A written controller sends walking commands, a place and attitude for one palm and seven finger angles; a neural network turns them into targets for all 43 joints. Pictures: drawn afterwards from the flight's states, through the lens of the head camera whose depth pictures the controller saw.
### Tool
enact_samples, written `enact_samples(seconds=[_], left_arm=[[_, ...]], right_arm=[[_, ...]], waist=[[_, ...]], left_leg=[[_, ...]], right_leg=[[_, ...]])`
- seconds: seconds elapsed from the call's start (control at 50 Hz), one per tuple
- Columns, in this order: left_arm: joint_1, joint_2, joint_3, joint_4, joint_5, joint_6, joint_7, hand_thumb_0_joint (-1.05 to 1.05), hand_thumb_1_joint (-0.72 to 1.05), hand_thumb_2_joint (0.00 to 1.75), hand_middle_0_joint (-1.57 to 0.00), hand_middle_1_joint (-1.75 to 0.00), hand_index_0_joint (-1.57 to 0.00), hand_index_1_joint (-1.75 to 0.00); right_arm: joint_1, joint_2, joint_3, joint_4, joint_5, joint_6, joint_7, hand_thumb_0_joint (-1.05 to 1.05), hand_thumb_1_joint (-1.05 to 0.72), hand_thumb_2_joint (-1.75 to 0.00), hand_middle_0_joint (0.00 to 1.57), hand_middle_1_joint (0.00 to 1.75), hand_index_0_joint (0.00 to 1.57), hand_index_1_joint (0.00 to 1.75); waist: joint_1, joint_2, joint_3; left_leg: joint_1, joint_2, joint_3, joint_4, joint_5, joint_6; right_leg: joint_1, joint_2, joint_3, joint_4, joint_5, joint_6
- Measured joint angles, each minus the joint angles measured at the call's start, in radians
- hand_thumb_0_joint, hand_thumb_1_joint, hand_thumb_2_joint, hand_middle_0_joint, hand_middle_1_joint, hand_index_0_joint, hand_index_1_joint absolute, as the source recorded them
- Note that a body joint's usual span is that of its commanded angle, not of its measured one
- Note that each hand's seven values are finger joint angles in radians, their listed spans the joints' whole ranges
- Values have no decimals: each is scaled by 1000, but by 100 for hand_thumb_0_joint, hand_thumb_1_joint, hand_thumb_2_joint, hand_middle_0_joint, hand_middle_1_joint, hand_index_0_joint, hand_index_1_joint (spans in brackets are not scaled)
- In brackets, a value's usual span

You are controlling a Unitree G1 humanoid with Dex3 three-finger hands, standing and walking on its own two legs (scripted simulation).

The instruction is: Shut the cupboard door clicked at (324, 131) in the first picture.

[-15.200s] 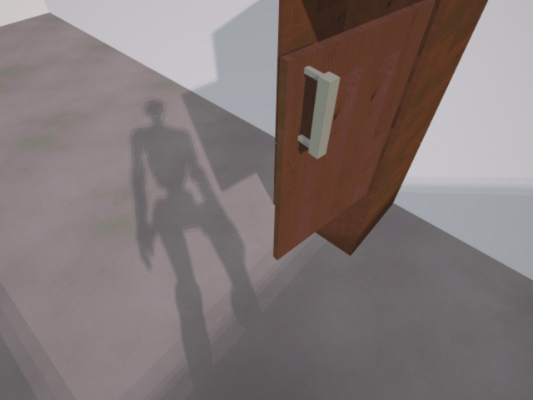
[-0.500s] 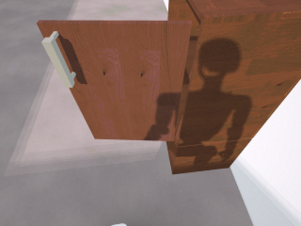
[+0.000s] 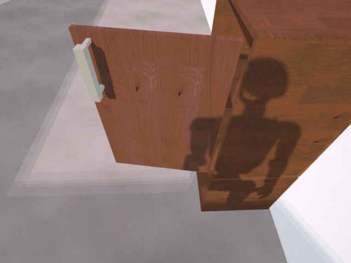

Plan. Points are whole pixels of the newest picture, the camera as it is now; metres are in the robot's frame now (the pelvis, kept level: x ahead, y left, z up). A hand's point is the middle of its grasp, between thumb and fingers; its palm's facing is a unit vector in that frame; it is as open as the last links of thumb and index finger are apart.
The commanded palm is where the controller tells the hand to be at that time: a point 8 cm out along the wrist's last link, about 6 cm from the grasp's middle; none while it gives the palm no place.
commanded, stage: come to a stop and stand still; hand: left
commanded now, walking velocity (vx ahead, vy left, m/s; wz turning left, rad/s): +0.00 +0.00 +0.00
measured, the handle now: (92, 71) +0.52 +0.27 +0.15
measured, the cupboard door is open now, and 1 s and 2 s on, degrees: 81 81 81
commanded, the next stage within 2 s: look again from close up in 0.50 s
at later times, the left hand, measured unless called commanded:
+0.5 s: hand out of the picture -0.01 +0.19 -0.18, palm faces +0.01 -0.99 -0.16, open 7.4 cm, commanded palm none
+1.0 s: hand out of the picture +0.00 +0.20 -0.17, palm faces +0.01 -0.97 -0.23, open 7.4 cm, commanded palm none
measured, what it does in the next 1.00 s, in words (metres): stands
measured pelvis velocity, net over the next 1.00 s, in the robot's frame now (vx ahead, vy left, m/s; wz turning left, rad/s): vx -0.04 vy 0.01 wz -0.01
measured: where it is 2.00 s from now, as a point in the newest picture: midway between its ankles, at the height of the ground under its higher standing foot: outside the picture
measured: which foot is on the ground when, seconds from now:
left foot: down 0.00-1.00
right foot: down 0.00-1.00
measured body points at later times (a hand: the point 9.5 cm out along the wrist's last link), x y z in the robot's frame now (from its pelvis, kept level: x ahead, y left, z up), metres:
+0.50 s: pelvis +0.00 +0.02 +0.01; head +0.02 +0.04 +0.45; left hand -0.01 +0.24 -0.16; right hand -0.02 -0.19 -0.15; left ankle -0.01 +0.11 -0.74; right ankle -0.06 -0.11 -0.74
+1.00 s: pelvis -0.04 +0.01 +0.00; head -0.06 +0.02 +0.45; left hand +0.00 +0.25 -0.15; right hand +0.03 -0.23 -0.14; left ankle -0.01 +0.11 -0.74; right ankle -0.06 -0.11 -0.74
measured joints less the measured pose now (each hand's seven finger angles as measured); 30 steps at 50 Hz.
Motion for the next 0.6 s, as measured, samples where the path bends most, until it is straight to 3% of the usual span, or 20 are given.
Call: enact_samples(seconds=[0.28,0.6], left_arm=[[-3,-5,-16,8,0,-13,-6,0,91,90,-20,-30,-19,-30],[10,-4,-17,20,-3,-12,-1,0,91,90,-20,-30,-19,-30]], right_arm=[[26,6,21,27,2,-23,1,0,-93,-90,20,30,20,30],[93,53,30,66,4,-24,2,0,-91,-90,20,30,20,30]], waist=[[-9,-22,-12],[-24,-18,2]], left_leg=[[30,-19,15,-69,34,26],[42,-32,25,-90,44,38]], right_leg=[[33,-16,12,-83,49,27],[37,-28,21,-94,57,39]])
